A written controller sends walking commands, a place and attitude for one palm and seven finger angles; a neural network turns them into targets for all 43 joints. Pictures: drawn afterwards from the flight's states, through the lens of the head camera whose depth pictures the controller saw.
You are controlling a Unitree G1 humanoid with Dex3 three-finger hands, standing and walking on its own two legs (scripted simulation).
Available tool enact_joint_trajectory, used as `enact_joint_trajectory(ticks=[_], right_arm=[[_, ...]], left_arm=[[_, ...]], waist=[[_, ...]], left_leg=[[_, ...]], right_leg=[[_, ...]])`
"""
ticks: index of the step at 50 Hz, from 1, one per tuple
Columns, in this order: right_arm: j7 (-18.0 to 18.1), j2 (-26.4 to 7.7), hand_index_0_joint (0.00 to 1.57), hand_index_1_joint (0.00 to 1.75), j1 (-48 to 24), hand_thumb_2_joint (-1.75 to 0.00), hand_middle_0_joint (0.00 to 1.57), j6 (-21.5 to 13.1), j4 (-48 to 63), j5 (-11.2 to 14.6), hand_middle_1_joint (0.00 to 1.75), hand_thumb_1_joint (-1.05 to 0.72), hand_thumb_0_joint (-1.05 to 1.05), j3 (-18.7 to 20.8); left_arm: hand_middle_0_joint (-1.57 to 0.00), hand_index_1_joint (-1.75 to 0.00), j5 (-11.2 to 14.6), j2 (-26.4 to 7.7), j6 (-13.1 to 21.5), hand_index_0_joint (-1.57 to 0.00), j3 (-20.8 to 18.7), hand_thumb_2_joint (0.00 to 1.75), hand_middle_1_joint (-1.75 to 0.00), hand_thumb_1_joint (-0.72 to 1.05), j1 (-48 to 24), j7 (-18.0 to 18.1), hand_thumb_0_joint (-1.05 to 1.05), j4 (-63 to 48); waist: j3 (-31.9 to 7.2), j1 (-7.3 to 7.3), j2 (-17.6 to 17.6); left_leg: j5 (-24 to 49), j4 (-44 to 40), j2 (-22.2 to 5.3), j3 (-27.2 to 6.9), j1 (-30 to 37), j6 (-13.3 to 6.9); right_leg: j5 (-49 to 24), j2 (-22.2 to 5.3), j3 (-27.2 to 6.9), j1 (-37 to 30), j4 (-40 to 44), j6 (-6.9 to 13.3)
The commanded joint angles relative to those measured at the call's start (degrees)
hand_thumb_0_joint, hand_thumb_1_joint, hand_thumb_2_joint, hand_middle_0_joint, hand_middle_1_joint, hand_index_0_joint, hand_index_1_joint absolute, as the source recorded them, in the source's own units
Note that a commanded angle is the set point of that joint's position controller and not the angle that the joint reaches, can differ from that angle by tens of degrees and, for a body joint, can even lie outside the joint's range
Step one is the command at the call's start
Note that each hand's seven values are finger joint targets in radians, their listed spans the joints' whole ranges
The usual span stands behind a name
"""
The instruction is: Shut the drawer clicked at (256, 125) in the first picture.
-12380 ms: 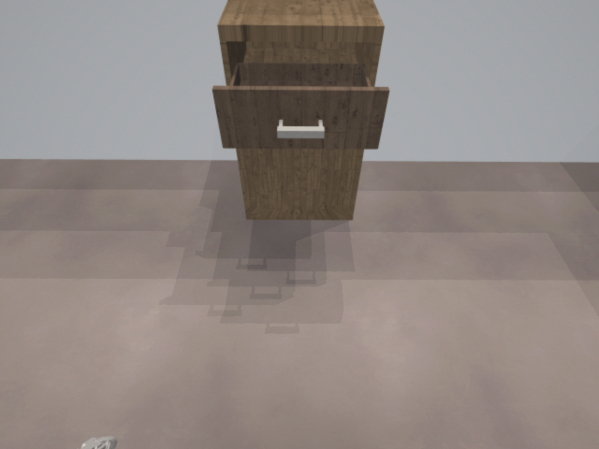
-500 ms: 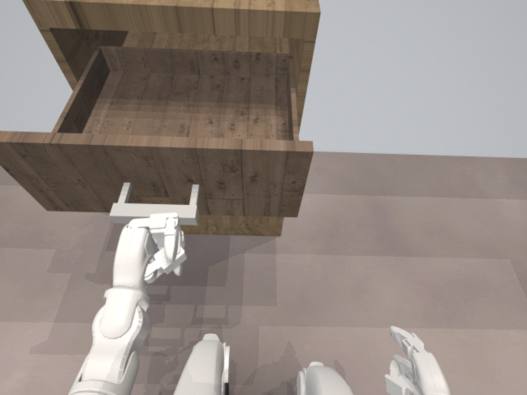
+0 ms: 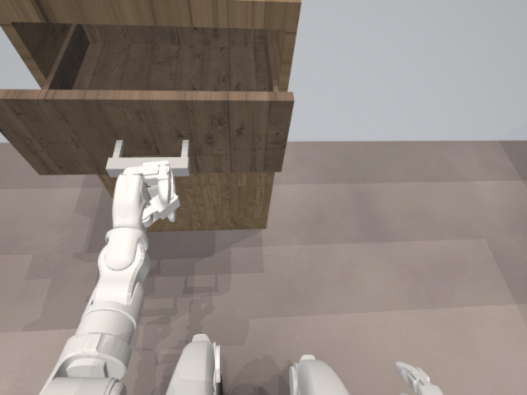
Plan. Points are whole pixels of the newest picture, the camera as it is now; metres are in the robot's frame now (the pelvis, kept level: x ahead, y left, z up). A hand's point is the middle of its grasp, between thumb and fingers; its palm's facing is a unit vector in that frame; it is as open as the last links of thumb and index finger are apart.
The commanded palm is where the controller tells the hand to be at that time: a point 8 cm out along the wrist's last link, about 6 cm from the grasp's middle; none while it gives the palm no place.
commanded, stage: push the drawer shut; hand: left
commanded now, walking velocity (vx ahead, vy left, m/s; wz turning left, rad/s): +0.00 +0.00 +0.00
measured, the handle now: (151, 156) +0.47 +0.18 +0.04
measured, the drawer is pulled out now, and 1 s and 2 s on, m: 0.18 0.06 0.00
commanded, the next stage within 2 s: pull the fist back off the drawer in 1.94 s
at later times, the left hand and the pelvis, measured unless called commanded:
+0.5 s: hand (181, 170) +0.45 +0.13 +0.04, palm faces +0.06 -1.00 -0.05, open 2.9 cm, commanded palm +0.44 +0.18 +0.04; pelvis +0.00 -0.01 -0.01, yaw +0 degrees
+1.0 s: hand (182, 138) +0.52 +0.14 +0.04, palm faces +0.05 -1.00 -0.04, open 2.9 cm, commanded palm +0.50 +0.18 +0.04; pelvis +0.00 -0.01 -0.02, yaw -2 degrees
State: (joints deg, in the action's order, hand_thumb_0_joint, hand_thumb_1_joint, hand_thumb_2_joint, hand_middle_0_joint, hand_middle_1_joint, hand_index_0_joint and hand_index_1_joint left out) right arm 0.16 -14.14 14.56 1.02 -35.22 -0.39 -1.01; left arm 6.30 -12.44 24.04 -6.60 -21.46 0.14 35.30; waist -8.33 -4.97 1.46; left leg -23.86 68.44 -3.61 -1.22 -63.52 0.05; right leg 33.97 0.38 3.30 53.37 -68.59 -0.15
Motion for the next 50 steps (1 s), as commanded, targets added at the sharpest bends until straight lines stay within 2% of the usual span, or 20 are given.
enact_joint_trajectory(ticks=[1,2,4,6,7,12,15,16,22,26,28,31,33,37,38,42,43,46,48,50], right_arm=[[0.23,-8.97,0.20,0.30,2.81,-0.90,0.20,-1.64,6.04,-0.02,0.30,-0.90,0.00,3.98],[0.04,-8.78,0.20,0.30,2.94,-0.90,0.20,-1.47,5.92,-0.08,0.30,-0.90,0.00,4.04],[-0.14,-8.86,0.20,0.30,3.45,-0.90,0.20,-1.00,5.48,-0.09,0.30,-0.90,0.00,4.16],[-0.16,-8.93,0.20,0.30,3.88,-0.90,0.20,-0.77,5.13,-0.21,0.30,-0.90,0.00,4.02],[0.00,-9.08,0.20,0.30,4.14,-0.90,0.20,-0.58,4.72,-0.25,0.30,-0.90,0.00,4.16],[-0.08,-8.81,0.20,0.30,5.03,-0.90,0.20,-0.19,4.48,-0.42,0.30,-0.90,0.00,4.14],[-0.20,-8.50,0.20,0.30,5.27,-0.90,0.20,0.11,4.08,-0.32,0.30,-0.90,0.00,3.92],[-0.02,-8.83,0.20,0.30,5.76,-0.90,0.20,0.10,3.75,-0.41,0.30,-0.90,0.00,3.97],[0.08,-8.85,0.20,0.30,6.70,-0.90,0.20,0.38,3.10,-0.62,0.30,-0.90,0.00,3.81],[0.14,-9.05,0.20,0.30,7.72,-0.90,0.20,0.53,2.21,-0.84,0.30,-0.90,0.00,3.68],[0.30,-9.38,0.20,0.30,7.94,-0.90,0.20,0.85,2.17,-0.90,0.30,-0.90,0.00,3.57],[0.13,-9.28,0.20,0.30,8.88,-0.90,0.20,0.93,1.99,-1.02,0.30,-0.90,0.00,3.51],[0.14,-9.63,0.20,0.30,9.53,-0.90,0.20,1.34,1.86,-1.11,0.30,-0.90,0.00,3.49],[-0.15,-9.70,0.20,0.30,10.63,-0.90,0.20,1.63,1.82,-1.23,0.30,-0.90,0.00,3.50],[-0.17,-9.76,0.20,0.30,10.95,-0.90,0.20,1.79,1.60,-1.24,0.30,-0.90,0.00,3.46],[-0.57,-9.76,0.20,0.30,11.92,-0.90,0.20,2.01,1.28,-1.30,0.30,-0.90,0.00,3.43],[-0.66,-10.04,0.20,0.30,12.32,-0.90,0.20,2.11,1.25,-1.46,0.30,-0.90,0.00,3.59],[-0.84,-10.11,0.20,0.30,13.27,-0.90,0.20,2.26,0.90,-1.60,0.30,-0.90,0.00,3.44],[-0.84,-10.30,0.20,0.30,13.77,-0.90,0.20,2.46,1.06,-1.68,0.30,-0.90,0.00,3.49],[-1.13,-10.13,0.20,0.30,14.09,-0.90,0.20,2.62,0.90,-1.80,0.30,-0.90,0.00,3.52]], left_arm=[[-1.40,-1.60,-0.26,-6.03,3.52,-1.40,-2.34,0.90,-1.60,0.90,-21.56,0.97,0.00,-10.30],[-1.40,-1.60,-0.50,-5.25,3.73,-1.40,-1.73,0.90,-1.60,0.90,-22.41,1.11,0.00,-10.42],[-1.40,-1.60,-0.74,-5.90,3.75,-1.40,-2.53,0.90,-1.60,0.90,-23.31,1.49,0.00,-8.27],[-1.40,-1.60,-1.14,-5.68,4.18,-1.40,-1.97,0.90,-1.60,0.90,-26.73,1.61,0.00,-7.08],[-1.40,-1.60,-1.47,-7.68,4.52,-1.40,-3.82,0.90,-1.60,0.90,-28.12,1.93,0.00,-6.35],[-1.40,-1.60,-1.51,-8.80,5.65,-1.40,-4.99,0.90,-1.60,0.90,-30.62,1.47,0.00,-5.60],[-1.40,-1.60,-1.53,-7.15,5.42,-1.40,-3.43,0.90,-1.60,0.90,-33.47,0.99,0.00,-2.39],[-1.40,-1.60,-1.66,-8.92,5.50,-1.40,-4.83,0.90,-1.60,0.90,-35.14,0.99,0.00,-1.08],[-1.40,-1.60,-2.06,-11.36,6.73,-1.40,-6.85,0.90,-1.60,0.90,-39.94,0.35,0.00,2.91],[-1.40,-1.60,-2.35,-12.50,6.89,-1.40,-7.36,0.90,-1.60,0.90,-45.13,-0.09,0.00,8.10],[-1.40,-1.60,-2.84,-15.27,7.14,-1.40,-9.10,0.90,-1.60,0.90,-47.10,-0.28,0.00,9.60],[-1.40,-1.60,-2.83,-15.54,7.20,-1.40,-9.17,0.90,-1.60,0.90,-50.33,-0.75,0.00,10.76],[-1.40,-1.60,-3.13,-17.81,6.77,-1.40,-10.78,0.90,-1.60,0.90,-50.68,-1.06,0.00,12.64],[-1.40,-1.60,-2.79,-19.56,6.20,-1.40,-12.41,0.90,-1.60,0.90,-51.78,-1.99,0.00,13.03],[-1.40,-1.60,-2.66,-20.66,5.87,-1.40,-13.25,0.90,-1.60,0.90,-51.57,-2.18,0.00,13.99],[-1.40,-1.60,-2.91,-20.13,5.55,-1.40,-12.59,0.90,-1.60,0.90,-54.19,-2.67,0.00,15.08],[-1.40,-1.60,-2.85,-21.66,5.47,-1.40,-14.24,0.90,-1.60,0.90,-53.57,-2.48,0.00,15.11],[-1.40,-1.60,-3.30,-22.23,5.24,-1.40,-14.15,0.90,-1.60,0.90,-55.81,-2.51,0.00,16.60],[-1.40,-1.60,-3.78,-24.15,5.39,-1.40,-15.44,0.90,-1.60,0.90,-56.19,-2.53,0.00,15.92],[-1.40,-1.60,-3.88,-23.30,5.24,-1.40,-14.93,0.90,-1.60,0.90,-56.96,-2.63,0.00,15.79]], waist=[[-22.07,-1.20,2.70],[-22.61,-1.35,3.88],[-21.31,-1.70,1.75],[-20.24,-2.51,2.11],[-20.72,-2.69,1.31],[-24.41,-2.18,3.50],[-22.18,-3.23,3.17],[-21.50,-3.72,1.76],[-23.49,-3.55,3.66],[-21.70,-5.38,1.93],[-22.87,-5.03,2.38],[-24.11,-5.56,4.51],[-25.12,-5.62,3.33],[-27.70,-5.54,4.44],[-26.70,-5.54,3.95],[-26.17,-6.34,5.22],[-26.63,-5.90,5.45],[-26.06,-6.98,4.49],[-27.66,-6.37,5.42],[-28.37,-6.59,6.69]], left_leg=[[7.64,-8.24,1.69,-2.57,27.62,-0.86],[8.44,-8.17,1.65,-2.52,28.51,-0.74],[7.28,-8.17,1.65,-2.40,27.09,-0.78],[5.93,-7.91,1.80,-2.42,26.19,-1.04],[5.92,-7.71,1.68,-2.37,26.03,-1.01],[8.47,-6.99,1.89,-1.79,27.53,-1.07],[6.97,-6.90,1.95,-1.78,26.20,-1.10],[6.51,-6.46,1.86,-1.97,25.58,-1.38],[6.66,-5.61,2.11,-1.63,24.97,-1.37],[4.56,-4.40,2.21,-1.35,22.20,-1.98],[4.08,-4.09,2.28,-1.31,20.96,-1.94],[4.71,-3.30,2.30,-1.23,21.41,-2.20],[5.44,-2.97,2.13,-1.28,20.57,-2.21],[8.69,-1.87,2.00,-0.96,20.55,-2.35],[8.77,-1.90,1.91,-0.82,19.64,-2.36],[9.23,-1.90,1.68,-1.38,20.36,-2.25],[9.44,-1.75,1.59,-1.24,20.35,-2.29],[8.93,-1.48,1.50,-1.51,19.33,-2.50],[10.20,-1.36,1.43,-1.39,19.77,-2.43],[11.14,-1.35,1.35,-1.58,21.27,-2.28]], right_leg=[[-12.45,1.72,0.16,3.07,11.05,1.52],[-12.97,1.64,0.20,3.58,10.95,1.51],[-12.34,1.69,0.14,3.41,11.43,1.39],[-11.49,1.85,0.06,4.49,11.32,1.36],[-11.59,1.82,-0.08,4.54,11.29,1.25],[-13.57,1.92,-0.67,3.36,11.06,1.32],[-12.53,2.00,-0.64,4.28,11.51,1.26],[-12.31,2.15,-0.67,4.84,11.33,1.21],[-12.28,2.08,-1.15,5.20,10.92,1.22],[-11.12,2.20,-1.61,6.15,11.25,0.91],[-10.45,2.10,-1.98,5.87,10.95,0.89],[-10.77,2.24,-2.10,6.50,10.51,1.01],[-11.33,2.30,-2.14,5.83,10.41,0.96],[-14.61,2.50,-2.45,4.50,9.77,0.99],[-14.98,2.57,-2.57,3.99,9.97,0.90],[-14.60,2.78,-1.94,6.20,9.46,1.04],[-14.56,2.81,-2.00,6.11,9.52,1.02],[-14.09,3.00,-1.91,6.64,9.22,0.99],[-15.01,3.08,-2.04,6.01,9.03,1.05],[-15.43,3.17,-1.58,6.68,8.91,1.16]])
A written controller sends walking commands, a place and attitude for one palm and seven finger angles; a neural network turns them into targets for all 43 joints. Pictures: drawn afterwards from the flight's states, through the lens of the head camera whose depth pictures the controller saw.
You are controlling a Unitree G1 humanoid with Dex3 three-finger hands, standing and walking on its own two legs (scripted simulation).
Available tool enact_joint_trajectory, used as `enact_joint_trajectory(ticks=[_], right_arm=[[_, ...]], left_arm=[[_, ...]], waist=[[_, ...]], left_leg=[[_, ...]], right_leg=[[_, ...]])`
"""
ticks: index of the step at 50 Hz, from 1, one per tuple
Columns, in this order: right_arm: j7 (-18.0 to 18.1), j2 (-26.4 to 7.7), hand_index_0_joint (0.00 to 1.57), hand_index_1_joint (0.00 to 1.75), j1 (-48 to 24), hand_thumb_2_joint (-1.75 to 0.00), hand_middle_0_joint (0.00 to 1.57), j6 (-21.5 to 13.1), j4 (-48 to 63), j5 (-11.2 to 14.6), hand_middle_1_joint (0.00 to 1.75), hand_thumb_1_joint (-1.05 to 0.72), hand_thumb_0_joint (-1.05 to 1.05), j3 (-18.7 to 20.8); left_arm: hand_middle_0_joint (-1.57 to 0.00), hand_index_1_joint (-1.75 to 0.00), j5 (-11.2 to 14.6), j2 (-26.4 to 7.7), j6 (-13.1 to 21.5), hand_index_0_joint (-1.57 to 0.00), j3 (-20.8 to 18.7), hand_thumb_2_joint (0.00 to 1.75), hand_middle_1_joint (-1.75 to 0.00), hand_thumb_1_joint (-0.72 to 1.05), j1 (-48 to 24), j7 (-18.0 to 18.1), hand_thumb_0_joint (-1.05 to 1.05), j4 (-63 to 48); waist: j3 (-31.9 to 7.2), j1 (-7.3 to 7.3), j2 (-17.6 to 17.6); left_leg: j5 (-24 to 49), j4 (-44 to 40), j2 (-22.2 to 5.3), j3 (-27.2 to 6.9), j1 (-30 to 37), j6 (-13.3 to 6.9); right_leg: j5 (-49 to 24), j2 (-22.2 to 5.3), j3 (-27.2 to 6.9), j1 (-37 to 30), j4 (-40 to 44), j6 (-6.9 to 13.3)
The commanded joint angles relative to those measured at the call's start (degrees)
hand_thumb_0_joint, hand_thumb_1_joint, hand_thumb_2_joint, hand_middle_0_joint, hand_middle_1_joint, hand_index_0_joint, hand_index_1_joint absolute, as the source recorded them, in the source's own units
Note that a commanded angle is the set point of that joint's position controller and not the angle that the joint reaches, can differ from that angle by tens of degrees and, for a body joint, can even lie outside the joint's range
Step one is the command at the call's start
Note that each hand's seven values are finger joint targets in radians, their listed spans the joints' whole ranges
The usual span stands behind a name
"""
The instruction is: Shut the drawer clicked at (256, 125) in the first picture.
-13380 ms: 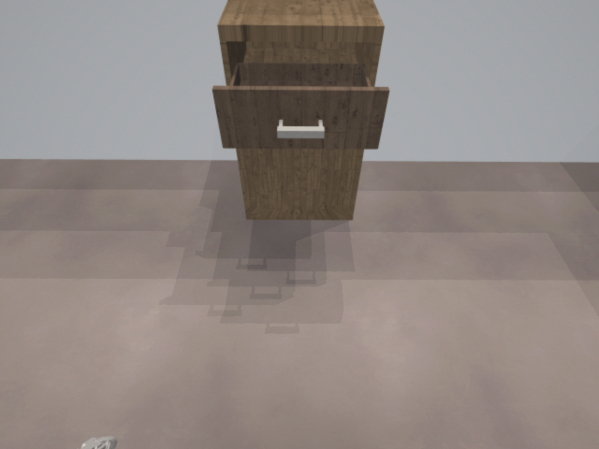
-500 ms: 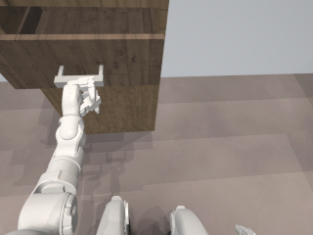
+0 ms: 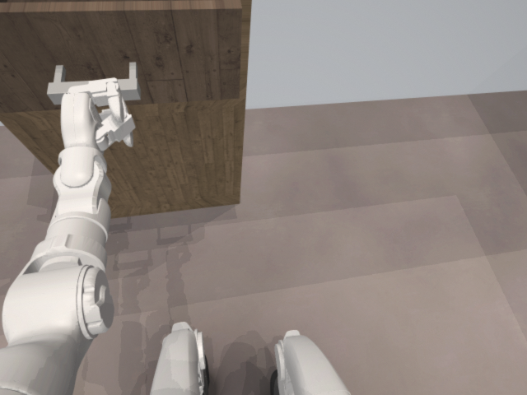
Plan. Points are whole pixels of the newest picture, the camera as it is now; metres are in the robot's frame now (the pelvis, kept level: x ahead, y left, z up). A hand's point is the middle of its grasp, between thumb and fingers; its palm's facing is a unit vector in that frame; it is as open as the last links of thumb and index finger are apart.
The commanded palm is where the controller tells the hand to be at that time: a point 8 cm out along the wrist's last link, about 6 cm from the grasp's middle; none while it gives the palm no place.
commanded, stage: push the drawer shut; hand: left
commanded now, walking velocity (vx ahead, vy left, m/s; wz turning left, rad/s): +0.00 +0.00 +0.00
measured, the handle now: (96, 81) +0.58 +0.22 +0.06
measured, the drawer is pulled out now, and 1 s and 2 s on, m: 0.06 0.00 0.00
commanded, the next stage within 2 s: pull the fist back off the drawer in 0.94 s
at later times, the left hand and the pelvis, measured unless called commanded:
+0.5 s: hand (126, 92) +0.56 +0.17 +0.06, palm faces +0.09 -1.00 -0.04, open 3.0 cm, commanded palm +0.56 +0.19 +0.06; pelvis -0.01 +0.01 -0.01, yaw -1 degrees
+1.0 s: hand (114, 83) +0.58 +0.19 +0.06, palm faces +0.07 -1.00 -0.05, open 3.0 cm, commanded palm +0.62 +0.19 +0.06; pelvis -0.03 +0.01 -0.04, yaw -2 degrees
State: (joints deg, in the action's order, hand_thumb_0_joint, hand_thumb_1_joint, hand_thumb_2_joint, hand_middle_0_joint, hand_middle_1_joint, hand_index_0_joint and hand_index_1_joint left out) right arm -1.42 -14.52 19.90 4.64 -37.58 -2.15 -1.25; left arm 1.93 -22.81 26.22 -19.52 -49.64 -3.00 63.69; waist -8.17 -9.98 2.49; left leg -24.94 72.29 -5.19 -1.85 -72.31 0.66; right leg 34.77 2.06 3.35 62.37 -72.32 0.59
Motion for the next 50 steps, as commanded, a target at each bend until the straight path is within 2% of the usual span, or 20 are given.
enact_joint_trajectory(ticks=[1,5,7,8,11,12,16,18,20,23,25,28,29,33,39,41,43,45,47,50], right_arm=[[0.41,-9.87,0.20,0.30,9.20,-0.90,0.20,-0.98,3.13,-0.18,0.30,-0.90,0.00,3.78],[0.31,-9.96,0.20,0.30,9.65,-0.90,0.20,-0.58,3.05,-0.27,0.30,-0.90,0.00,3.53],[0.38,-10.14,0.20,0.30,9.91,-0.90,0.20,-0.52,2.69,-0.27,0.30,-0.90,0.00,3.47],[0.50,-10.47,0.20,0.30,10.36,-0.90,0.20,-0.40,2.47,-0.37,0.30,-0.90,0.00,3.38],[0.40,-10.36,0.20,0.30,10.81,-0.90,0.20,-0.57,2.52,-0.60,0.30,-0.90,0.00,3.23],[0.44,-10.61,0.20,0.30,10.92,-0.90,0.20,-0.52,2.29,-0.73,0.30,-0.90,0.00,3.32],[0.22,-10.80,0.20,0.30,11.80,-0.90,0.20,-0.51,2.02,-1.18,0.30,-0.90,0.00,3.19],[0.15,-11.05,0.20,0.30,11.88,-0.90,0.20,-0.26,2.17,-1.30,0.30,-0.90,0.00,3.17],[0.01,-11.03,0.20,0.30,12.13,-0.90,0.20,-0.13,2.10,-1.38,0.30,-0.90,0.00,2.96],[0.03,-11.41,0.20,0.30,12.84,-0.90,0.20,0.02,1.88,-1.61,0.30,-0.90,0.00,2.66],[-0.02,-11.40,0.20,0.30,13.18,-0.90,0.20,0.00,1.95,-1.72,0.30,-0.90,0.00,2.62],[-0.11,-11.59,0.20,0.30,13.68,-0.90,0.20,0.01,2.00,-1.86,0.30,-0.90,0.00,2.39],[-0.15,-11.50,0.20,0.30,13.82,-0.90,0.20,-0.06,1.79,-1.86,0.30,-0.90,0.00,2.24],[0.30,-12.04,0.20,0.30,14.83,-0.90,0.20,-0.16,1.71,-1.74,0.30,-0.90,0.00,1.82],[0.92,-12.19,0.20,0.30,15.06,-0.90,0.20,-1.18,1.25,-1.67,0.30,-0.90,0.00,1.07],[1.02,-12.24,0.20,0.30,15.01,-0.90,0.20,-1.77,1.10,-1.62,0.30,-0.90,0.00,0.86],[1.32,-12.50,0.20,0.30,14.49,-0.90,0.20,-2.13,1.03,-1.59,0.30,-0.90,0.00,0.54],[1.76,-12.69,0.20,0.30,14.61,-0.90,0.20,-2.62,1.05,-1.55,0.30,-0.90,0.00,0.16],[1.95,-12.81,0.20,0.30,14.53,-0.90,0.20,-3.21,0.89,-1.54,0.30,-0.90,0.00,0.11],[2.45,-13.08,0.20,0.30,14.31,-0.90,0.20,-3.89,0.43,-1.50,0.30,-0.90,0.00,-0.18]], left_arm=[[-1.40,-1.60,0.50,-13.55,3.31,-1.40,-2.36,0.90,-1.60,0.90,-29.46,0.44,0.00,-12.94],[-1.40,-1.60,-0.06,-15.15,2.69,-1.40,-3.22,0.90,-1.60,0.90,-30.80,0.56,0.00,-11.34],[-1.40,-1.60,-0.45,-14.85,2.19,-1.40,-2.64,0.90,-1.60,0.90,-32.68,0.60,0.00,-9.26],[-1.40,-1.60,-0.65,-16.98,2.03,-1.40,-4.09,0.90,-1.60,0.90,-33.57,0.79,0.00,-8.80],[-1.40,-1.60,-1.30,-15.56,1.87,-1.40,-2.19,0.90,-1.60,0.90,-37.24,0.74,0.00,-8.68],[-1.40,-1.60,-1.55,-16.48,1.95,-1.40,-2.80,0.90,-1.60,0.90,-38.20,0.90,0.00,-9.32],[-1.40,-1.60,-2.15,-16.66,1.36,-1.40,-2.51,0.90,-1.60,0.90,-40.89,1.36,0.00,-8.01],[-1.40,-1.60,-2.74,-17.82,1.11,-1.40,-2.97,0.90,-1.60,0.90,-41.53,1.58,0.00,-8.47],[-1.40,-1.60,-3.16,-17.48,0.36,-1.40,-2.21,0.90,-1.60,0.90,-42.86,1.79,0.00,-7.35],[-1.40,-1.60,-4.00,-19.78,-0.44,-1.40,-3.02,0.90,-1.60,0.90,-46.18,2.27,0.00,-6.02],[-1.40,-1.60,-4.40,-19.54,-0.95,-1.40,-2.51,0.90,-1.60,0.90,-47.42,2.41,0.00,-6.06],[-1.40,-1.60,-5.12,-21.97,-1.39,-1.40,-3.61,0.90,-1.60,0.90,-48.52,2.47,0.00,-5.58],[-1.40,-1.60,-5.08,-21.42,-1.79,-1.40,-2.82,0.90,-1.60,0.90,-49.89,2.41,0.00,-5.43],[-1.40,-1.60,-5.50,-26.72,-2.77,-1.40,-5.42,0.90,-1.60,0.90,-53.61,1.96,0.00,-4.67],[-1.40,-1.60,-5.85,-27.87,-3.63,-1.40,-3.91,0.90,-1.60,0.90,-57.65,1.63,0.00,-3.65],[-1.40,-1.60,-5.97,-27.28,-3.75,-1.40,-2.66,0.90,-1.60,0.90,-58.60,1.29,0.00,-3.45],[-1.40,-1.60,-6.02,-26.60,-4.39,-1.40,-1.20,0.90,-1.60,0.90,-59.38,1.14,0.00,-2.56],[-1.40,-1.60,-6.06,-28.58,-4.85,-1.40,-1.75,0.90,-1.60,0.90,-59.77,1.13,0.00,-2.51],[-1.40,-1.60,-6.06,-27.54,-5.01,-1.40,-0.45,0.90,-1.60,0.90,-61.80,0.99,0.00,-4.35],[-1.40,-1.60,-5.90,-27.40,-6.06,-1.40,0.17,0.90,-1.60,0.90,-61.70,1.09,0.00,-3.32]], waist=[[-29.03,-1.68,6.11],[-28.26,-2.06,5.93],[-26.45,-3.42,5.46],[-26.28,-3.40,4.79],[-26.93,-4.23,7.70],[-28.10,-4.13,9.42],[-28.89,-5.27,9.06],[-30.48,-4.88,10.91],[-29.52,-5.63,10.83],[-29.31,-6.57,10.27],[-29.85,-6.92,10.73],[-31.04,-6.74,12.84],[-30.34,-7.57,12.76],[-30.35,-8.23,11.52],[-28.90,-10.01,13.46],[-28.85,-10.35,15.68],[-27.10,-11.06,15.68],[-27.94,-11.12,15.36],[-29.63,-11.47,18.63],[-27.74,-11.90,18.17]], left_leg=[[13.48,-5.12,2.87,-1.28,31.17,-2.92],[12.36,-4.79,2.81,-1.06,29.11,-2.99],[11.24,-4.48,2.59,-1.33,28.51,-3.10],[10.68,-4.36,2.47,-1.55,27.91,-3.14],[11.29,-4.31,2.47,-2.35,29.99,-3.01],[11.98,-4.16,2.26,-2.60,31.50,-2.77],[12.30,-3.52,2.11,-3.40,31.84,-2.94],[12.78,-3.43,1.97,-3.67,32.92,-2.68],[12.08,-3.30,1.92,-3.89,32.13,-2.75],[10.97,-2.62,1.85,-4.36,30.41,-2.95],[10.45,-2.48,1.84,-4.37,30.24,-3.00],[11.22,-2.05,1.64,-4.66,30.95,-2.84],[10.85,-1.72,1.65,-4.46,30.23,-3.08],[9.20,-0.86,1.50,-4.33,26.59,-3.48],[4.30,-0.52,1.33,-4.67,24.49,-3.63],[3.03,-0.69,1.32,-5.19,25.16,-3.57],[-0.50,-1.10,1.19,-5.61,23.81,-3.53],[-1.26,-0.85,1.11,-5.47,22.75,-3.72],[-1.25,-1.27,0.79,-6.29,25.49,-3.54],[-4.07,-2.10,0.42,-6.87,24.75,-3.43]], right_leg=[[-17.04,1.61,-1.54,-1.89,12.20,0.54],[-16.25,1.73,-1.68,-2.02,12.52,0.39],[-15.02,1.85,-1.45,0.29,12.57,0.27],[-14.32,1.85,-1.38,0.46,12.48,0.28],[-13.87,1.87,-0.83,3.11,11.59,0.60],[-13.89,1.78,-0.59,4.35,11.30,0.69],[-13.71,1.95,-0.26,5.73,10.80,0.74],[-13.57,1.89,-0.08,6.55,10.47,0.92],[-13.12,2.00,0.07,7.27,10.45,0.89],[-12.28,2.09,0.25,8.22,9.80,0.83],[-11.94,2.07,0.23,8.55,9.84,0.81],[-12.09,2.16,0.37,9.45,9.32,1.02],[-12.10,2.24,0.24,9.57,9.58,0.88],[-11.28,2.48,-0.09,8.78,9.38,0.66],[-8.08,2.64,-0.19,11.41,9.27,0.69],[-7.21,2.54,-0.10,13.35,8.94,0.97],[-5.46,2.47,0.01,14.95,8.88,0.86],[-5.06,2.44,-0.35,14.03,8.90,0.78],[-5.37,2.31,0.12,16.41,8.16,0.90],[-4.30,2.21,0.24,17.14,8.45,0.79]])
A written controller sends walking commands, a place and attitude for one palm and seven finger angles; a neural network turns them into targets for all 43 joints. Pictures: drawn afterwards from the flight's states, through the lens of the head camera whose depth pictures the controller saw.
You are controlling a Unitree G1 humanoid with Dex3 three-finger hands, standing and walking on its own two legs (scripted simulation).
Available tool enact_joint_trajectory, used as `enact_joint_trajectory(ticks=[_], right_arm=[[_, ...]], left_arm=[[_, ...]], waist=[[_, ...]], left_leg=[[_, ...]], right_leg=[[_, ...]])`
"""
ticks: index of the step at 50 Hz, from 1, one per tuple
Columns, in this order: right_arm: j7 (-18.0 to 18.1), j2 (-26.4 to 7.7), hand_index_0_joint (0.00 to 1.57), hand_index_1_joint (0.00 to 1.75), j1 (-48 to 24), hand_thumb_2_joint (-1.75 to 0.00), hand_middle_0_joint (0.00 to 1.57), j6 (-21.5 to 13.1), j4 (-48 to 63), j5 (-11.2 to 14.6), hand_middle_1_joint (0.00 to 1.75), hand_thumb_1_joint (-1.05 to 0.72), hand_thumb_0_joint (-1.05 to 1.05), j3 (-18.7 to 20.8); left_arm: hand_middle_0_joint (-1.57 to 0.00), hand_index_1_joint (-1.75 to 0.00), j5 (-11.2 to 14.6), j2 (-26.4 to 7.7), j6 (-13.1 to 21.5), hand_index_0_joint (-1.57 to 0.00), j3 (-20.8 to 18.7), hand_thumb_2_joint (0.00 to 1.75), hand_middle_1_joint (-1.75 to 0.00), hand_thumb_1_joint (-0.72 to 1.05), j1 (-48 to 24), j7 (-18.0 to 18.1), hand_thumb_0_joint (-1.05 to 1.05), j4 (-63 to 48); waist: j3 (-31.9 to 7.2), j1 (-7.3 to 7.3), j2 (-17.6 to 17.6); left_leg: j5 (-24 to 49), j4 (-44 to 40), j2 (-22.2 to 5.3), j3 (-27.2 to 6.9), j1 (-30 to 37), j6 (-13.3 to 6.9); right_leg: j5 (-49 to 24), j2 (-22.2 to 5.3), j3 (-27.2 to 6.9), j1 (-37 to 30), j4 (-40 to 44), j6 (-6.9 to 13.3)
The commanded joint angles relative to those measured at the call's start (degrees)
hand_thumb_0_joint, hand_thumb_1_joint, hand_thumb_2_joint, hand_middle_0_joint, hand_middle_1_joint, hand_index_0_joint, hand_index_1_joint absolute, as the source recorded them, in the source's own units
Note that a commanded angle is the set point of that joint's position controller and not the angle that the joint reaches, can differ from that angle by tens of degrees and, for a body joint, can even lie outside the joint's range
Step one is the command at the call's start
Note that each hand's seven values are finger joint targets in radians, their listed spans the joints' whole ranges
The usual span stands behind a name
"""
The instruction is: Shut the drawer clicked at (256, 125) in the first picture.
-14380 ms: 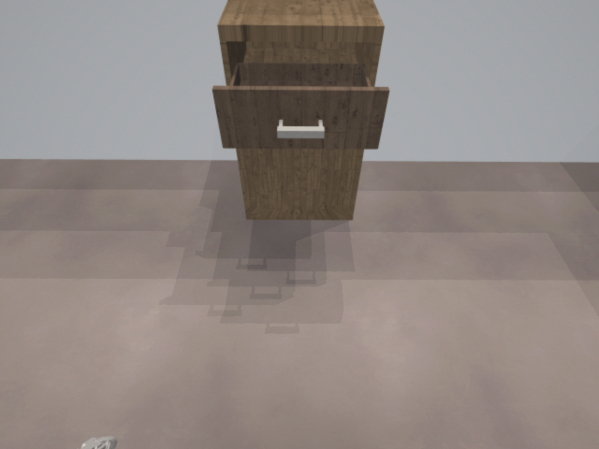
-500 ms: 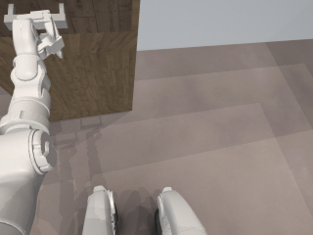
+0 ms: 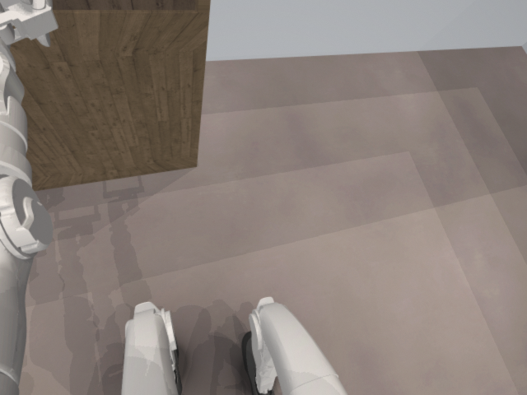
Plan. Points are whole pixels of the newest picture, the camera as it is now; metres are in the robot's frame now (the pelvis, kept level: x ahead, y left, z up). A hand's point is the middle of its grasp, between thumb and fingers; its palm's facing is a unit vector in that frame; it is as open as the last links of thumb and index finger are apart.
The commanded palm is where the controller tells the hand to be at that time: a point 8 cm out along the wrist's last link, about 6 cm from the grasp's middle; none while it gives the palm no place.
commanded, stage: pull the fist back off the drawer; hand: left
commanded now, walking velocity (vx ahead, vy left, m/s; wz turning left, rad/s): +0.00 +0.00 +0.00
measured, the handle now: out of the picture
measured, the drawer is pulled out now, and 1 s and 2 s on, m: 0.00 0.00 0.00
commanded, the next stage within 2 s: draw the hand back to the body in 0.74 s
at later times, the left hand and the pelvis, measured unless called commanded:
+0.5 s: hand (42, 8) +0.60 +0.20 +0.09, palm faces +0.12 -0.99 -0.05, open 3.0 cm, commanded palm +0.59 +0.19 +0.10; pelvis -0.01 +0.01 +0.00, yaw +0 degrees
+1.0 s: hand (34, 20) +0.56 +0.20 +0.11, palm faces +0.15 -0.99 -0.05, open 3.3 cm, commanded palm +0.50 +0.23 +0.13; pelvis +0.05 +0.00 +0.05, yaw +1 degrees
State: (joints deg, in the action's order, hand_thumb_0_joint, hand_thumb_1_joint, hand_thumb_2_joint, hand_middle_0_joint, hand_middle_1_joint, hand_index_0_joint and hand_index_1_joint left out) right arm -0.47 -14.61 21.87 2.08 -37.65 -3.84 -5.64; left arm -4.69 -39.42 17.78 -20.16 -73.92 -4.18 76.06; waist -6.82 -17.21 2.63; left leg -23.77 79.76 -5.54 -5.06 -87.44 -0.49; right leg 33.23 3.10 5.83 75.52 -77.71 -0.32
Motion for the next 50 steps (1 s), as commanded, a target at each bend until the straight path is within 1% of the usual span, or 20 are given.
enact_joint_trajectory(ticks=[1,3,4,7,10,12,15,17,18,20,22,28,32,35,38,42,44,46,47,50], right_arm=[[1.53,-12.98,0.20,0.30,12.30,-0.90,0.20,-1.63,0.47,0.16,0.30,-0.90,0.00,4.11],[1.71,-13.17,0.20,0.30,12.05,-0.90,0.20,-2.11,0.22,0.15,0.30,-0.90,0.00,4.04],[1.77,-13.29,0.20,0.30,12.18,-0.90,0.20,-2.20,0.29,0.04,0.30,-0.90,0.00,3.98],[1.58,-13.25,0.20,0.30,12.27,-0.90,0.20,-2.55,0.40,-0.13,0.30,-0.90,0.00,4.21],[1.41,-13.21,0.20,0.30,12.31,-0.90,0.20,-2.55,0.39,-0.28,0.30,-0.90,0.00,4.21],[1.38,-13.42,0.20,0.30,12.49,-0.90,0.20,-2.61,0.54,-0.46,0.30,-0.90,0.00,4.14],[1.07,-13.07,0.20,0.30,12.54,-0.90,0.20,-2.51,0.65,-0.46,0.30,-0.90,0.00,4.45],[0.86,-13.19,0.20,0.30,12.95,-0.90,0.20,-2.45,0.71,-0.60,0.30,-0.90,0.00,4.57],[0.62,-12.95,0.20,0.30,12.79,-0.90,0.20,-2.37,0.82,-0.57,0.30,-0.90,0.00,4.84],[0.42,-12.98,0.20,0.30,13.18,-0.90,0.20,-2.24,0.81,-0.54,0.30,-0.90,0.00,4.98],[-0.07,-12.63,0.20,0.30,13.00,-0.90,0.20,-2.24,1.16,-0.54,0.30,-0.90,0.00,5.30],[-0.88,-12.12,0.20,0.30,12.73,-0.90,0.20,-1.43,1.57,-0.18,0.30,-0.90,0.00,5.91],[-1.39,-11.53,0.20,0.30,12.09,-0.90,0.20,-0.77,2.64,0.22,0.30,-0.90,0.00,6.20],[-1.47,-11.19,0.20,0.30,11.78,-0.90,0.20,-0.19,2.65,0.60,0.30,-0.90,0.00,6.29],[-1.53,-10.77,0.20,0.30,11.57,-0.90,0.20,0.04,2.49,0.76,0.30,-0.90,0.00,6.86],[-1.80,-10.53,0.20,0.30,11.98,-0.90,0.20,0.83,2.14,0.91,0.30,-0.90,0.00,7.43],[-2.03,-10.47,0.20,0.30,11.18,-0.90,0.20,1.69,4.10,1.57,0.30,-0.90,0.00,7.93],[-2.20,-10.19,0.20,0.30,10.10,-0.90,0.20,1.96,5.99,2.36,0.30,-0.90,0.00,8.47],[-2.34,-9.73,0.20,0.30,9.52,-0.90,0.20,2.08,6.81,2.98,0.30,-0.90,0.00,8.66],[-2.07,-8.93,0.20,0.30,7.50,-0.90,0.20,1.81,8.41,4.63,0.30,-0.90,0.00,9.10]], left_arm=[[-1.40,-1.60,0.50,-10.52,2.25,-1.40,0.90,0.90,-1.60,0.90,-37.59,2.35,0.00,-15.33],[-1.40,-1.60,0.71,-9.64,1.48,-1.40,1.54,0.90,-1.60,0.90,-37.66,2.60,0.00,-15.09],[-1.40,-1.60,0.40,-10.79,1.33,-1.40,1.12,0.90,-1.60,0.90,-37.80,2.80,0.00,-15.54],[-1.40,-1.60,0.14,-9.11,0.94,-1.40,1.89,0.90,-1.60,0.90,-38.85,3.17,0.00,-16.69],[-1.40,-1.60,0.27,-7.95,-0.28,-1.40,1.89,0.90,-1.60,0.90,-37.39,3.69,0.00,-14.41],[-1.40,-1.60,0.20,-8.54,-0.24,-1.40,1.45,0.90,-1.60,0.90,-37.87,3.81,0.00,-15.09],[-1.40,-1.60,0.33,-7.06,-0.82,-1.40,1.88,0.90,-1.60,0.90,-37.26,3.82,0.00,-15.23],[-1.40,-1.60,0.36,-8.02,-0.36,-1.40,0.86,0.90,-1.60,0.90,-37.44,3.80,0.00,-16.92],[-1.40,-1.60,0.35,-6.34,-0.66,-1.40,1.58,0.90,-1.60,0.90,-36.18,3.63,0.00,-16.30],[-1.40,-1.60,0.86,-6.91,-0.90,-1.40,0.34,0.90,-1.60,0.90,-34.55,3.58,0.00,-16.57],[-1.40,-1.60,1.18,-5.21,-0.35,-1.40,0.75,0.90,-1.60,0.90,-33.76,3.48,0.00,-19.39],[-1.40,-1.60,2.28,-3.53,0.02,-1.40,-0.35,0.90,-1.60,0.90,-25.55,3.52,0.00,-20.34],[-1.40,-1.60,3.34,-4.83,1.59,-1.40,-3.27,0.90,-1.60,0.90,-17.44,3.07,0.00,-22.98],[-1.40,-1.60,3.67,-5.59,2.94,-1.40,-3.66,0.90,-1.60,0.90,-16.45,2.65,0.00,-23.56],[-1.40,-1.60,4.25,-4.73,5.18,-1.40,-3.87,0.90,-1.60,0.90,-15.45,2.35,0.00,-25.94],[-1.40,-1.60,5.35,-2.02,6.10,-1.40,-3.31,0.90,-1.60,0.90,-10.22,1.09,0.00,-24.54],[-1.40,-1.60,6.70,-2.60,5.81,-1.40,-4.97,0.90,-1.60,0.90,-2.20,0.16,0.00,-29.37],[-1.40,-1.60,8.25,-3.18,5.46,-1.40,-6.25,0.90,-1.60,0.90,4.82,-0.52,0.00,-38.02],[-1.40,-1.60,9.24,-1.47,4.80,-1.40,-5.30,0.90,-1.60,0.90,8.42,-0.90,0.00,-42.62],[-1.40,-1.60,12.21,4.38,2.19,-1.40,-1.88,0.90,-1.60,0.90,18.64,-1.39,0.00,-52.08]], waist=[[-29.51,-4.60,19.15],[-28.68,-4.98,18.47],[-29.04,-4.58,18.92],[-30.30,-4.49,20.56],[-27.75,-4.68,17.44],[-28.36,-4.54,17.99],[-28.66,-4.20,17.98],[-30.15,-3.41,18.83],[-30.55,-3.18,18.87],[-30.07,-2.61,17.29],[-32.70,-1.63,19.28],[-31.54,0.11,15.11],[-33.93,2.93,14.04],[-31.19,2.48,10.11],[-33.08,3.14,11.48],[-32.93,3.81,9.86],[-37.29,7.23,9.74],[-42.44,9.76,10.88],[-43.69,10.47,10.53],[-39.24,10.82,6.19]], left_leg=[[-5.53,-9.78,0.74,-4.23,40.69,-2.16],[-7.52,-10.52,0.57,-4.86,40.75,-2.09],[-7.67,-10.68,0.56,-5.01,40.83,-1.98],[-7.53,-11.11,0.52,-5.97,43.08,-1.65],[-9.80,-11.35,0.77,-5.97,40.75,-1.74],[-9.32,-11.27,0.79,-6.17,40.95,-1.74],[-9.19,-11.15,0.98,-5.88,41.15,-1.67],[-7.02,-11.45,0.90,-6.48,43.21,-1.45],[-6.99,-11.36,0.99,-6.39,43.50,-1.37],[-6.22,-11.50,0.96,-6.12,43.29,-1.38],[-3.69,-11.77,1.02,-6.32,46.33,-1.09],[-0.45,-12.19,1.23,-4.55,46.26,-1.28],[6.69,-11.67,1.57,-2.13,46.77,-1.33],[7.52,-11.14,1.65,-0.47,43.04,-1.84],[11.82,-10.48,1.79,0.36,44.96,-1.85],[17.14,-10.39,2.12,1.03,46.33,-1.79],[20.65,-12.14,2.63,2.23,49.17,-1.56],[25.80,-13.69,3.13,3.04,53.70,-1.41],[28.18,-14.77,3.46,3.60,55.66,-1.39],[29.53,-18.27,4.01,4.75,57.99,-1.60]], right_leg=[[-2.63,1.13,-1.89,5.44,13.16,1.89],[-2.09,1.04,-1.65,5.93,13.28,1.74],[-2.02,0.95,-1.51,5.88,12.96,1.86],[-2.45,0.87,-1.02,7.48,12.28,2.11],[-1.44,0.90,-0.87,7.12,12.76,1.99],[-1.65,0.78,-0.83,7.37,12.40,2.07],[-1.90,0.79,-0.84,7.05,12.68,2.11],[-2.98,0.73,-0.49,6.80,12.12,2.31],[-2.96,0.78,-0.44,6.93,12.18,2.33],[-3.28,0.87,-0.39,5.56,12.60,2.28],[-4.45,0.86,-0.20,5.45,12.23,2.44],[-5.66,0.98,-0.49,1.35,14.05,2.24],[-8.96,1.29,-1.10,-4.69,15.07,2.30],[-10.13,1.55,-1.97,-8.81,16.33,1.75],[-13.72,1.57,-2.60,-10.63,16.33,1.79],[-19.26,1.53,-2.61,-13.29,16.42,1.71],[-24.37,1.44,-3.13,-20.05,17.27,1.79],[-31.58,1.41,-3.53,-26.48,17.77,1.83],[-35.56,1.33,-3.57,-29.74,18.80,1.67],[-41.82,1.42,-3.46,-36.23,22.79,1.10]])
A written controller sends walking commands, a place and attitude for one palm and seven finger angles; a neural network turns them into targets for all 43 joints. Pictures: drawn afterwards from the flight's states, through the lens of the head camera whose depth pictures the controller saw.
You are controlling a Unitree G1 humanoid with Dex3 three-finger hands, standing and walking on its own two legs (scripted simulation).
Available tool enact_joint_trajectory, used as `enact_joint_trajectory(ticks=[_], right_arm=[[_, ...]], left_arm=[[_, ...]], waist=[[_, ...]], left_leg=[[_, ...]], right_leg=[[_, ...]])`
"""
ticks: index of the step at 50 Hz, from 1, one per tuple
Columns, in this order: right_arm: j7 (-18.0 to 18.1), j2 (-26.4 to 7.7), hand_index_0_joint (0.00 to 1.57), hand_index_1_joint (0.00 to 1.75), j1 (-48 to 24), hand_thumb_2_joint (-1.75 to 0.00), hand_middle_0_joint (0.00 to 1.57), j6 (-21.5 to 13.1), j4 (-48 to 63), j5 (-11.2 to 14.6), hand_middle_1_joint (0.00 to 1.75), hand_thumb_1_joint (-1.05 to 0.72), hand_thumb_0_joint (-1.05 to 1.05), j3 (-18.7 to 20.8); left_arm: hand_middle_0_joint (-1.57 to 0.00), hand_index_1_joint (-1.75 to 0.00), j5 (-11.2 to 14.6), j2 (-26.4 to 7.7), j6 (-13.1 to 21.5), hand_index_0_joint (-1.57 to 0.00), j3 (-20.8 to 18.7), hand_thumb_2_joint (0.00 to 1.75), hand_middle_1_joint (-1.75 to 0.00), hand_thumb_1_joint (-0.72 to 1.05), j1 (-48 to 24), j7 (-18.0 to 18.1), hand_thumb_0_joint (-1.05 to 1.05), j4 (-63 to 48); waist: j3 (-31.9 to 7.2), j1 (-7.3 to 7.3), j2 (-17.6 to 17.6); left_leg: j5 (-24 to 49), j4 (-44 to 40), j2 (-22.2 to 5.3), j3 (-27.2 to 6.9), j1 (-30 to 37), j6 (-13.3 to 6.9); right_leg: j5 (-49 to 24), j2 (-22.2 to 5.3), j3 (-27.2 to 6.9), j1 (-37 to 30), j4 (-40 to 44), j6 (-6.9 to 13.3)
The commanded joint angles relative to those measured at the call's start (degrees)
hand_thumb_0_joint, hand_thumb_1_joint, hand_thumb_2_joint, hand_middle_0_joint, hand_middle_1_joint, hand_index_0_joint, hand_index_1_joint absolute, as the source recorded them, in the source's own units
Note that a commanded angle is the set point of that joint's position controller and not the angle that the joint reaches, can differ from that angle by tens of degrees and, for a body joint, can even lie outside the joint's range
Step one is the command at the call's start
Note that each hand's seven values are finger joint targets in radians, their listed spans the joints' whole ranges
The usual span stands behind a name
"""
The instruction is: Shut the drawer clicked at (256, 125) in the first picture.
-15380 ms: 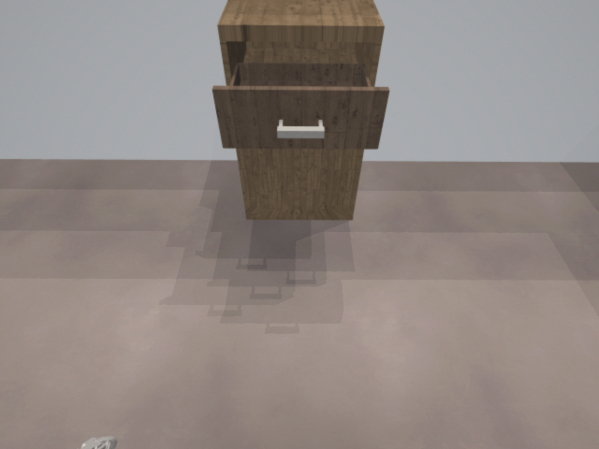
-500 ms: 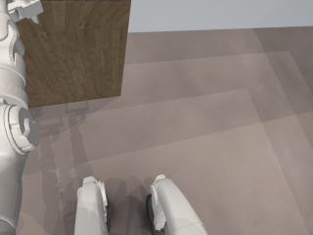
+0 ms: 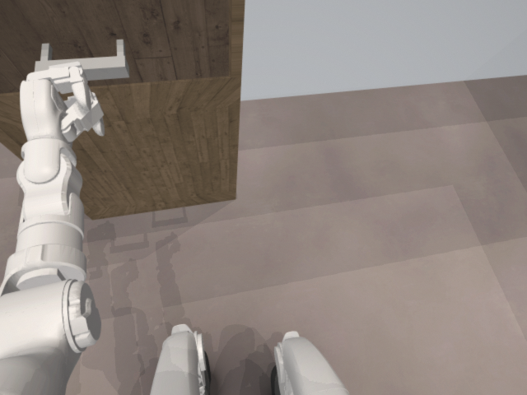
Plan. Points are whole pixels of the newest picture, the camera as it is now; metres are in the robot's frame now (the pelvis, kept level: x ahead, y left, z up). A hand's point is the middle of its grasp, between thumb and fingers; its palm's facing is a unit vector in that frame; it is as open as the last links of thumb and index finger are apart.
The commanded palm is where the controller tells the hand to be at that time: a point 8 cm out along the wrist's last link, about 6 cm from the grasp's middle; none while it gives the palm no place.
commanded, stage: draw the hand back to the body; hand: left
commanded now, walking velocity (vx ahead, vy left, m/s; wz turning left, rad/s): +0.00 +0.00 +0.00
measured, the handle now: (84, 59) +0.62 +0.23 +0.05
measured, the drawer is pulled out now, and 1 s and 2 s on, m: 0.00 0.00 0.00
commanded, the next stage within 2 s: step back with the hand held close in 1.22 s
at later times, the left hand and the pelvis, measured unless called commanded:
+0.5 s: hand (17, 208) +0.33 +0.20 +0.16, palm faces +0.18 -0.96 -0.23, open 3.3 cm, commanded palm +0.29 +0.26 +0.18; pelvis +0.02 -0.01 +0.08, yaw +4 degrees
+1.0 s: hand out of the picture +0.21 +0.23 +0.26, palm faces +0.40 -0.83 -0.38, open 3.3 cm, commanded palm +0.15 +0.27 +0.28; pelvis +0.03 -0.01 +0.11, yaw +4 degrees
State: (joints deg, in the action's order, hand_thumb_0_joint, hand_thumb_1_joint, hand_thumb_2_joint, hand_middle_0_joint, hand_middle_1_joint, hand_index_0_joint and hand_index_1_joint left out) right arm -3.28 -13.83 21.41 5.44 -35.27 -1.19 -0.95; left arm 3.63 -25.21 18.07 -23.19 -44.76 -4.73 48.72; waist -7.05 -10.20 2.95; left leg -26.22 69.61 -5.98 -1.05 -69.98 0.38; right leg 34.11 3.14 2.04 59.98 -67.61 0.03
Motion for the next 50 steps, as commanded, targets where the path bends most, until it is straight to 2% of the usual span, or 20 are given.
enact_joint_trajectory(ticks=[1,4,5,7,9,12,15,17,18,19,20,23,26,28,31,32,36,40,47,50], right_arm=[[0.96,-9.56,0.20,0.30,7.59,-0.90,0.20,-1.90,6.22,2.21,0.30,-0.90,0.00,4.21],[2.03,-9.66,0.20,0.30,5.66,-0.90,0.20,-2.44,5.67,2.94,0.30,-0.90,0.00,4.17],[2.27,-9.58,0.20,0.30,4.99,-0.90,0.20,-2.77,5.69,2.96,0.30,-0.90,0.00,4.16],[2.54,-9.27,0.20,0.30,3.65,-0.90,0.20,-3.47,5.95,3.09,0.30,-0.90,0.00,4.18],[2.49,-8.95,0.20,0.30,1.98,-0.90,0.20,-3.86,6.50,3.18,0.30,-0.90,0.00,4.10],[2.75,-9.02,0.20,0.30,-0.58,-0.90,0.20,-4.12,8.03,3.46,0.30,-0.90,0.00,3.86],[3.32,-8.93,0.20,0.30,-4.21,-0.90,0.20,-4.23,10.21,3.96,0.30,-0.90,0.00,3.34],[3.75,-8.62,0.20,0.30,-6.37,-0.90,0.20,-4.67,11.71,4.09,0.30,-0.90,0.00,2.89],[4.93,-7.52,0.20,0.30,-11.57,-0.90,0.20,-3.19,13.24,3.91,0.30,-0.90,0.00,2.84],[5.87,-6.94,0.20,0.30,-12.09,-0.90,0.20,-2.74,14.25,3.88,0.30,-0.90,0.00,2.47],[6.48,-6.86,0.20,0.30,-13.12,-0.90,0.20,-2.51,14.20,3.91,0.30,-0.90,0.00,2.20],[8.21,-6.92,0.20,0.30,-15.37,-0.90,0.20,-2.35,13.53,3.62,0.30,-0.90,0.00,1.32],[9.24,-6.81,0.20,0.30,-17.29,-0.90,0.20,-3.10,13.08,3.34,0.30,-0.90,0.00,0.82],[9.37,-6.19,0.20,0.30,-18.42,-0.90,0.20,-4.00,12.90,3.30,0.30,-0.90,0.00,0.24],[9.26,-6.25,0.20,0.30,-19.10,-0.90,0.20,-5.52,12.49,2.70,0.30,-0.90,0.00,0.12],[9.20,-5.95,0.20,0.30,-19.31,-0.90,0.20,-5.92,12.42,2.71,0.30,-0.90,0.00,-0.04],[9.11,-6.13,0.20,0.30,-20.17,-0.90,0.20,-7.16,11.41,1.92,0.30,-0.90,0.00,0.17],[8.93,-5.38,0.20,0.30,-20.67,-0.90,0.20,-8.13,11.41,1.59,0.30,-0.90,0.00,0.24],[8.32,-5.08,0.20,0.30,-20.24,-0.90,0.20,-10.85,10.92,1.17,0.30,-0.90,0.00,0.90],[8.42,-5.20,0.20,0.30,-19.99,-0.90,0.20,-11.92,11.07,1.14,0.30,-0.90,0.00,1.33]], left_arm=[[-1.40,-1.60,4.77,-7.60,1.23,-1.40,2.76,0.90,-1.60,0.90,-7.93,-0.83,0.00,-26.40],[-1.40,-1.60,6.07,-5.19,0.22,-1.40,4.51,0.90,-1.60,0.90,-3.70,-0.09,0.00,-26.87],[-1.40,-1.60,6.25,-4.23,0.69,-1.40,5.29,0.90,-1.60,0.90,-2.99,0.16,0.00,-28.49],[-1.40,-1.60,6.16,-2.04,1.96,-1.40,7.37,0.90,-1.60,0.90,0.24,0.40,0.00,-31.62],[-1.40,-1.60,6.60,0.69,2.30,-1.40,9.99,0.90,-1.60,0.90,4.80,-0.27,0.00,-32.83],[-1.40,-1.60,7.62,0.31,1.61,-1.40,9.72,0.90,-1.60,0.90,12.21,-1.71,0.00,-34.64],[-1.40,-1.60,8.82,0.07,-0.24,-1.40,9.47,0.90,-1.60,0.90,15.85,-2.80,0.00,-37.62],[-1.40,-1.60,9.51,-0.32,-1.11,-1.40,9.06,0.90,-1.60,0.90,18.34,-3.30,0.00,-41.09],[-1.40,-1.60,2.94,-4.66,-3.49,-1.40,11.23,0.90,-1.60,0.90,21.18,1.33,0.00,-45.92],[-1.40,-1.60,2.70,-1.98,-5.33,-1.40,12.46,0.90,-1.60,0.90,23.12,3.81,0.00,-48.43],[-1.40,-1.60,1.97,-1.03,-6.96,-1.40,13.84,0.90,-1.60,0.90,24.88,5.35,0.00,-50.00],[-1.40,-1.60,1.26,-2.58,-9.93,-1.40,12.47,0.90,-1.60,0.90,26.39,8.33,0.00,-50.95],[-1.40,-1.60,1.05,-3.69,-11.04,-1.40,11.18,0.90,-1.60,0.90,28.49,9.72,0.00,-54.61],[-1.40,-1.60,0.84,-1.63,-11.48,-1.40,12.48,0.90,-1.60,0.90,31.71,10.06,0.00,-57.39],[-1.40,-1.60,0.88,-0.95,-11.96,-1.40,12.44,0.90,-1.60,0.90,38.55,10.19,0.00,-61.64],[-1.40,-1.60,0.85,-0.19,-11.96,-1.40,13.01,0.90,-1.60,0.90,39.94,10.20,0.00,-64.12],[-1.40,-1.60,0.97,-2.56,-12.05,-1.40,9.02,0.90,-1.60,0.90,48.01,10.27,0.00,-68.12],[-1.40,-1.60,0.98,-2.83,-11.29,-1.40,6.82,0.90,-1.60,0.90,53.45,10.23,0.00,-76.12],[-1.40,-1.60,1.29,-3.40,-9.57,-1.40,3.02,0.90,-1.60,0.90,66.20,10.10,0.00,-84.73],[-1.40,-1.60,1.25,-4.62,-8.64,-1.40,0.60,0.90,-1.60,0.90,70.01,10.34,0.00,-87.97]], waist=[[-36.56,3.42,4.57],[-26.72,2.59,0.01],[-25.08,2.82,1.27],[-24.87,3.42,4.55],[-22.13,3.78,5.29],[-19.84,5.38,3.05],[-15.96,6.39,1.12],[-15.67,7.33,1.79],[-16.65,10.13,0.51],[-14.39,8.88,-0.54],[-12.24,9.03,0.39],[-6.84,8.99,-2.45],[-5.36,9.82,-1.70],[-4.36,10.36,0.69],[-3.34,11.14,-1.04],[-3.16,11.04,0.18],[0.63,12.09,-2.97],[0.81,12.68,0.29],[3.94,13.24,0.29],[3.45,13.84,-0.01]], left_leg=[[32.05,-8.99,4.71,0.91,40.64,-2.71],[25.93,-12.76,4.65,0.97,39.35,-2.75],[25.38,-13.82,4.75,1.01,40.55,-2.69],[28.08,-15.18,4.78,0.80,45.92,-2.38],[28.81,-16.63,4.75,0.59,48.62,-2.25],[29.53,-18.77,4.94,0.61,49.67,-2.40],[25.24,-21.50,5.32,0.88,48.37,-2.51],[24.94,-22.81,5.58,1.01,49.67,-2.65],[23.79,-26.57,6.10,2.46,54.62,-2.41],[23.02,-28.37,5.94,2.59,55.32,-2.59],[21.74,-29.91,5.81,2.80,55.66,-2.59],[18.18,-34.18,5.87,2.49,56.91,-2.88],[17.18,-37.81,6.01,2.55,60.61,-2.96],[18.10,-40.02,5.87,2.31,63.66,-2.70],[20.40,-42.52,5.93,2.28,66.67,-2.69],[20.38,-43.50,5.77,2.22,67.77,-2.56],[21.44,-45.72,5.91,2.73,68.82,-2.69],[23.67,-46.75,5.87,3.25,70.91,-2.51],[24.86,-47.00,5.86,3.67,71.22,-2.45],[25.07,-46.58,5.79,3.79,71.67,-2.63]], right_leg=[[-44.18,1.29,0.28,-22.06,13.69,0.64],[-39.25,1.15,0.64,-22.19,17.29,0.04],[-37.94,1.10,0.66,-22.15,18.11,0.09],[-37.50,0.97,0.91,-21.89,18.96,0.49],[-36.73,0.87,1.24,-22.09,20.39,0.57],[-38.26,0.53,1.40,-25.51,21.73,0.61],[-36.26,0.18,1.39,-28.38,23.71,0.57],[-36.22,-0.01,1.16,-30.36,24.53,0.70],[-35.24,-1.06,-1.47,-31.75,29.35,1.04],[-34.62,-1.27,-1.14,-33.52,30.98,0.91],[-33.14,-1.50,-1.10,-34.71,32.27,0.84],[-29.38,-1.58,-1.03,-37.15,36.73,0.62],[-27.17,-1.75,-1.27,-40.40,40.83,0.70],[-27.11,-1.87,-0.90,-42.00,42.36,0.97],[-28.94,-1.58,-0.53,-44.83,45.20,0.88],[-28.59,-1.86,-0.49,-45.57,45.63,0.88],[-29.68,-1.63,-0.59,-47.58,49.33,0.60],[-31.44,-2.12,-0.58,-49.87,50.31,0.66],[-32.50,-2.27,-0.40,-50.55,52.06,0.35],[-32.92,-2.26,-0.53,-50.52,52.07,0.26]])
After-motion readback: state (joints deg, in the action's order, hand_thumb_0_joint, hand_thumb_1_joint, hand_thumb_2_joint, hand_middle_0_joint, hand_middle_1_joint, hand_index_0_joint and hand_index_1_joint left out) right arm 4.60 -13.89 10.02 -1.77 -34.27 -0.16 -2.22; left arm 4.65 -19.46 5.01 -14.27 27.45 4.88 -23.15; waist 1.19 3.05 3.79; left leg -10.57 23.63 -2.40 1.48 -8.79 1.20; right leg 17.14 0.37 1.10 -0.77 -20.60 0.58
